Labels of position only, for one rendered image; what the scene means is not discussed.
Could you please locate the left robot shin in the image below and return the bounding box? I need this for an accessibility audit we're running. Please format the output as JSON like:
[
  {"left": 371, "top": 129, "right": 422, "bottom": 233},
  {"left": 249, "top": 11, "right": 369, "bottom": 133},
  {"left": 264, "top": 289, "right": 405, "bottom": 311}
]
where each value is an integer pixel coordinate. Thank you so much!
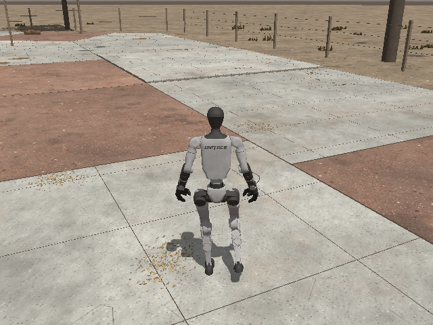
[{"left": 200, "top": 223, "right": 212, "bottom": 266}]

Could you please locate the robot right forearm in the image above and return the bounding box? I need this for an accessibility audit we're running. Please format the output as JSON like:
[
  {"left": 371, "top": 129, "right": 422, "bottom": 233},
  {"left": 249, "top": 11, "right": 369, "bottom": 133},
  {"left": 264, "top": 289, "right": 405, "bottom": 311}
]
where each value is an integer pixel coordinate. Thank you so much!
[{"left": 243, "top": 163, "right": 257, "bottom": 190}]

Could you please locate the robot left upper arm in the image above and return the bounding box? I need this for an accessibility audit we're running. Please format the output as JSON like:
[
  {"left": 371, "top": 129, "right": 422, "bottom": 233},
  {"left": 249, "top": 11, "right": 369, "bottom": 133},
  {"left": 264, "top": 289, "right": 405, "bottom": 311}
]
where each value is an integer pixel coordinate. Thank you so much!
[{"left": 183, "top": 136, "right": 202, "bottom": 174}]

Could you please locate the robot right upper arm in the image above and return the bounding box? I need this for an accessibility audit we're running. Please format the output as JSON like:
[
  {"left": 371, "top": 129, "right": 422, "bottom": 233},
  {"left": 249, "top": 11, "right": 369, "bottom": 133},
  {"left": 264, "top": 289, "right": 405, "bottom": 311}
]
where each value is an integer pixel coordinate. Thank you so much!
[{"left": 230, "top": 136, "right": 249, "bottom": 173}]

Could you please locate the robot left hand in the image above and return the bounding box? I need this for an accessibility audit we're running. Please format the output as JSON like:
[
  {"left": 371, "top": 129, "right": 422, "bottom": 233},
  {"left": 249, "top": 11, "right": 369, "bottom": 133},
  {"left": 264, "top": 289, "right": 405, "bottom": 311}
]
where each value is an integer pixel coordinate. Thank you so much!
[{"left": 175, "top": 188, "right": 191, "bottom": 202}]

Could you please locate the robot right hand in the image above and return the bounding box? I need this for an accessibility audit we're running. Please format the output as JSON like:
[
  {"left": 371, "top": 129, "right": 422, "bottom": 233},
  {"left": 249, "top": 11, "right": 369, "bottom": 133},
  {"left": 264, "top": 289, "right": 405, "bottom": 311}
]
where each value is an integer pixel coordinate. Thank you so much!
[{"left": 243, "top": 187, "right": 258, "bottom": 203}]

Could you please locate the robot left forearm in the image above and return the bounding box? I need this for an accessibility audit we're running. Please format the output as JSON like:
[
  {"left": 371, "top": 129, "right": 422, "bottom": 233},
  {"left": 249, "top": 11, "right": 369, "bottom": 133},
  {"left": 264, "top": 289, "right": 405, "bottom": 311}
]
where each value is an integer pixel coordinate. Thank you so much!
[{"left": 177, "top": 163, "right": 190, "bottom": 190}]

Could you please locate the right robot foot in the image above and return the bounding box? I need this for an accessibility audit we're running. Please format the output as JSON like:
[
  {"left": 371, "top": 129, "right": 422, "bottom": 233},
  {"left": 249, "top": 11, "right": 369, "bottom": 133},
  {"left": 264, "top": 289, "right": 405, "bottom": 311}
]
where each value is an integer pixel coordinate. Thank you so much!
[{"left": 233, "top": 261, "right": 244, "bottom": 273}]

